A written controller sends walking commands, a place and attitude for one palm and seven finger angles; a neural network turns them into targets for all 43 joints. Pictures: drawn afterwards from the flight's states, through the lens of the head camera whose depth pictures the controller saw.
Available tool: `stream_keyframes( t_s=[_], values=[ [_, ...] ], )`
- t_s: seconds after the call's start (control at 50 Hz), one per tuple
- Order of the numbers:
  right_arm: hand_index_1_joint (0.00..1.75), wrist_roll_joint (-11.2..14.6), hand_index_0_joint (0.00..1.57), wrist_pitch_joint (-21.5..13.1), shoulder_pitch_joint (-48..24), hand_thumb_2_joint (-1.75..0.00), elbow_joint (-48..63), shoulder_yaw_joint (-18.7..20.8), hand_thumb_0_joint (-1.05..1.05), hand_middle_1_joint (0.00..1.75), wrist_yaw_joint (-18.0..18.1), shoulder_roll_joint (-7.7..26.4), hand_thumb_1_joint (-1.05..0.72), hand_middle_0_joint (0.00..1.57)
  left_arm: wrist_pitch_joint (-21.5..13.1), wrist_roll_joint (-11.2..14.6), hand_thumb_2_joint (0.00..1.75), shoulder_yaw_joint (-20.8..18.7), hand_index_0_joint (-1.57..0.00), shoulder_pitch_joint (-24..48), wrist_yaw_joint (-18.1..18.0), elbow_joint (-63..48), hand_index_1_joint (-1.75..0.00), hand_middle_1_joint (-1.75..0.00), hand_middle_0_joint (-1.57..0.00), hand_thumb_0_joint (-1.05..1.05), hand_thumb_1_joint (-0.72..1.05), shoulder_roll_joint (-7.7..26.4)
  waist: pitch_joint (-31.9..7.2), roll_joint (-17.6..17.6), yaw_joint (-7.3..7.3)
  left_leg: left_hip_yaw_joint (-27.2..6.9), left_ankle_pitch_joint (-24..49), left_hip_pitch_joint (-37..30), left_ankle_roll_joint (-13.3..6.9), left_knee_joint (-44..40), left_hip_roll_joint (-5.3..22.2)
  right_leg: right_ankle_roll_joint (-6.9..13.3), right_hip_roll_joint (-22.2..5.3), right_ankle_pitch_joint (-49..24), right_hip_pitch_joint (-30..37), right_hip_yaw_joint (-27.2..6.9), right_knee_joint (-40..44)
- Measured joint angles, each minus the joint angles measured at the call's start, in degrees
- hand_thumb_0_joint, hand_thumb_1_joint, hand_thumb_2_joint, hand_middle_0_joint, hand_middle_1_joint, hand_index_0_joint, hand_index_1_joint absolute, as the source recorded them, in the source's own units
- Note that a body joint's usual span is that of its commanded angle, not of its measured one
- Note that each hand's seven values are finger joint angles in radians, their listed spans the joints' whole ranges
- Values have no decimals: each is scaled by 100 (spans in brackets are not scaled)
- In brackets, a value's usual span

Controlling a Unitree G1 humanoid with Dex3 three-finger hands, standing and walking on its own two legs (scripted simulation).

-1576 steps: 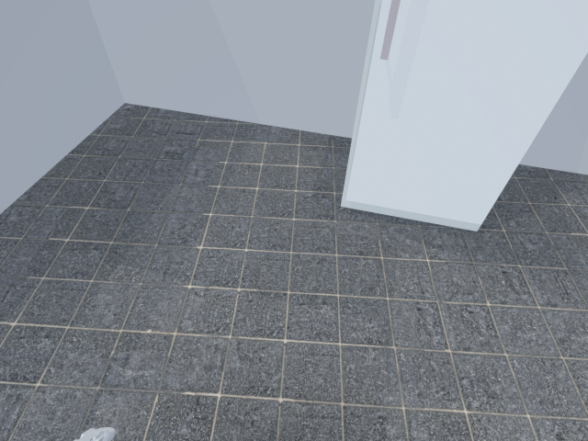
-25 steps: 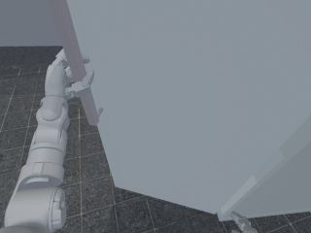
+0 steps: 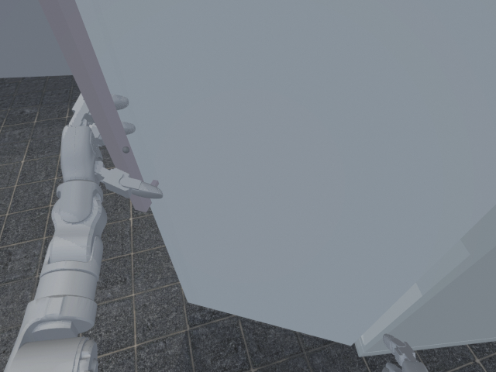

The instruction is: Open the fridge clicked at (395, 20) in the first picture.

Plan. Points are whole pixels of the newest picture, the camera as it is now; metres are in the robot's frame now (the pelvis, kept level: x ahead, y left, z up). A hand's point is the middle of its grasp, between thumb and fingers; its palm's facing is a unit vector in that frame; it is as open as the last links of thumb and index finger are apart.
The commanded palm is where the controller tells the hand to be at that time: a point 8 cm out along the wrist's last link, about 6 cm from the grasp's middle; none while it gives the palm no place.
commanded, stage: slip the hand off the handle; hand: left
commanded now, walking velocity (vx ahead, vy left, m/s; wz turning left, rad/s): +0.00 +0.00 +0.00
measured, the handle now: (108, 89) +0.42 +0.22 +0.25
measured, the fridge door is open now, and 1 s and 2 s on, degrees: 70 69 69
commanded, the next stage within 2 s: draw the hand back to the body in 1.68 s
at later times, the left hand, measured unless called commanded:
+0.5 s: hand (88, 149) +0.39 +0.27 +0.17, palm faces +0.28 -0.95 -0.16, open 14.7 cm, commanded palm +0.36 +0.31 +0.17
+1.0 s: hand (63, 174) +0.34 +0.29 +0.16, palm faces +0.28 -0.95 -0.17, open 14.7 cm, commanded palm +0.30 +0.33 +0.17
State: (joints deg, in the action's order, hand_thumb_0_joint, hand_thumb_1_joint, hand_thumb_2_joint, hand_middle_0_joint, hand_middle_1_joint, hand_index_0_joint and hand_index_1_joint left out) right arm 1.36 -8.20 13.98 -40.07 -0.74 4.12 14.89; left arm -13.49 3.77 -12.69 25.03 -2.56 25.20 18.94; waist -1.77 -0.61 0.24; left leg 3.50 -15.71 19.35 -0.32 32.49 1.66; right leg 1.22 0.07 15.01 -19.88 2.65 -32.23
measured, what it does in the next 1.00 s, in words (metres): stands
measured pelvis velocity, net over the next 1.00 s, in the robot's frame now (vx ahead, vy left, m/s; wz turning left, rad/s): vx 0.01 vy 0.03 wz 0.00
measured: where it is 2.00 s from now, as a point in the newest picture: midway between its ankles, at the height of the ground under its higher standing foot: outside the picture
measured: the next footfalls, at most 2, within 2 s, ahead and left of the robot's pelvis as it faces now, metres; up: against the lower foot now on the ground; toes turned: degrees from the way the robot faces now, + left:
none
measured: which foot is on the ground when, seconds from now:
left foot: down 0.00-1.00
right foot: down 0.00-1.00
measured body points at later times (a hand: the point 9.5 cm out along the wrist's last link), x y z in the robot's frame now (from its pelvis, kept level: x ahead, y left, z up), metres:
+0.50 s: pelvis +0.01 +0.01 +0.00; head +0.03 +0.01 +0.45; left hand +0.37 +0.32 +0.18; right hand +0.15 -0.24 -0.11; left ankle +0.01 +0.12 -0.73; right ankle +0.02 -0.10 -0.73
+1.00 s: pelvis +0.01 +0.03 -0.01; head +0.02 +0.03 +0.44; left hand +0.32 +0.34 +0.17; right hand +0.14 -0.22 -0.10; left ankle +0.01 +0.12 -0.73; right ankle +0.02 -0.10 -0.73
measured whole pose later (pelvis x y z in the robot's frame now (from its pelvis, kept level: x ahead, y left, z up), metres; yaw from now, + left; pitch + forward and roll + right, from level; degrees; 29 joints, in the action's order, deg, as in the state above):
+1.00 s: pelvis +0.01 +0.03 -0.01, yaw +0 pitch +3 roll -1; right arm 1.6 -5.6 16.3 -37.7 -1.5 4.8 14.2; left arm -12.9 8.4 -20.8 12.0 5.9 15.2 22.3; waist -3.9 -1.3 -0.5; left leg 4.1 -19.2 21.5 -2.2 37.1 0.8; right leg -0.8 -0.9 16.8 -20.9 1.9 -34.3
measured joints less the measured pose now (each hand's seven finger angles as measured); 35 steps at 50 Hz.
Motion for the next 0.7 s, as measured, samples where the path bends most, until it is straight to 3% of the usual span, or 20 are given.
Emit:
stream_keyframes(
  t_s=[0.18, 0.42, 0.7],
  values=[
    [30, -14, 20, 121, -128, -89, 136, -58, 1, 30, -24, -96, -91, 20, 2, 0, 20, -128, -27, -228, 74, -140, -116, -117, -29, -1, -56, -12, -108, -29, -45, -5, -130, 24, -12, 100, -13, -20, -16, 125, -16, 1, -90],
    [30, 37, 20, 253, 22, -89, 98, -54, 1, 30, 59, -37, -91, 21, -73, 186, 20, -501, -26, -124, 537, 171, -115, -115, -26, -1, -56, 362, -141, -40, -56, -53, -241, 160, -55, 291, -32, -64, -41, 189, -78, 44, -168],
    [30, 10, 20, 341, 276, -89, 84, -51, 1, 30, 98, 27, -91, 21, -245, 229, 20, -920, -26, 253, 926, 833, -115, -115, -26, -1, -56, 775, -164, 0, 110, 4, -307, 479, -139, 504, -44, -138, -60, 173, -370, -16, -279]
  ],
)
